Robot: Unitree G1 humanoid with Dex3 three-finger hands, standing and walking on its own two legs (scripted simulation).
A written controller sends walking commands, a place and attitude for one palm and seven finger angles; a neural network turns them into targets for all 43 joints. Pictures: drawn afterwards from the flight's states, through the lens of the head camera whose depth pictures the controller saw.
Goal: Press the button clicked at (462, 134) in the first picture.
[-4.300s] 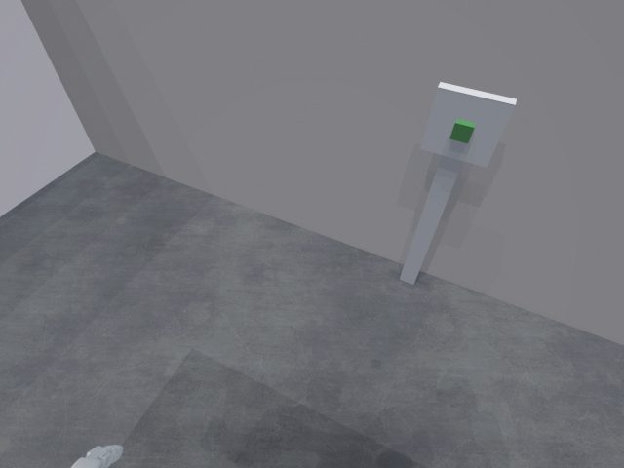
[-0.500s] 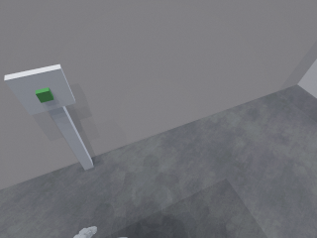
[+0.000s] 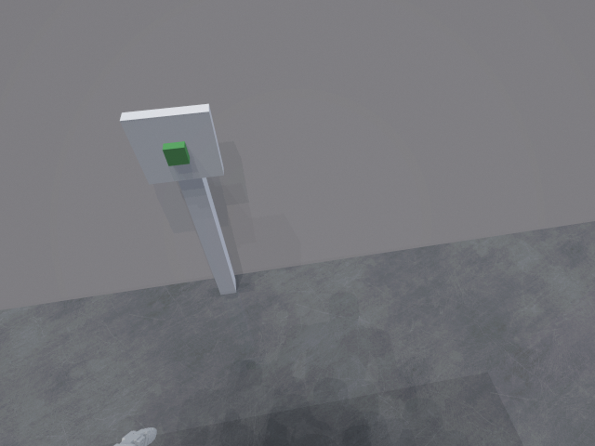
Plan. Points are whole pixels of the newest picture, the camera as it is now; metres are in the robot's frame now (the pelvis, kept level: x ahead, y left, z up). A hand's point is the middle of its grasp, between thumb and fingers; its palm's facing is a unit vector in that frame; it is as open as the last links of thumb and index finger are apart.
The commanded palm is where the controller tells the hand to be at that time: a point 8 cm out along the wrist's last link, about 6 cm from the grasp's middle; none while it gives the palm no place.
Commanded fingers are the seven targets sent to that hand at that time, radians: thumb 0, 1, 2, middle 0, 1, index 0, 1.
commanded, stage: turn to face it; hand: left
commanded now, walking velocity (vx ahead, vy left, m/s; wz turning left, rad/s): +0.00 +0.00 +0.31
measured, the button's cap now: (176, 152) +0.69 +0.30 -0.04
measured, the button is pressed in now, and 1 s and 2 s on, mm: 0 0 0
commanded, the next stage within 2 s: take the last steps up to it in 0.14 s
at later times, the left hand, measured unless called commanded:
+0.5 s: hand out of the picture -0.09 +0.22 -0.18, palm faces +0.25 -0.95 -0.18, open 7.4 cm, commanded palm none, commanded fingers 0.00 0.90 0.90 -0.20 -0.30 -0.20 -0.30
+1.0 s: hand (181, 389) +0.23 +0.21 -0.17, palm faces +0.11 -0.98 -0.16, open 7.4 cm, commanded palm none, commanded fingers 0.00 0.90 0.90 -0.20 -0.30 -0.20 -0.30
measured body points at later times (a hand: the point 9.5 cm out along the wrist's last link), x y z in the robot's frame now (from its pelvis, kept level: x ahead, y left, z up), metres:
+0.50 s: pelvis -0.02 +0.04 +0.01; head -0.02 +0.07 +0.45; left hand -0.10 +0.27 -0.16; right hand +0.10 -0.19 -0.13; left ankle -0.06 +0.12 -0.73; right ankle +0.01 -0.11 -0.70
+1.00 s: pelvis +0.13 +0.03 -0.01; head +0.16 +0.03 +0.44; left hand +0.23 +0.26 -0.15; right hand +0.00 -0.18 -0.15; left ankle -0.06 +0.12 -0.72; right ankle +0.24 -0.06 -0.73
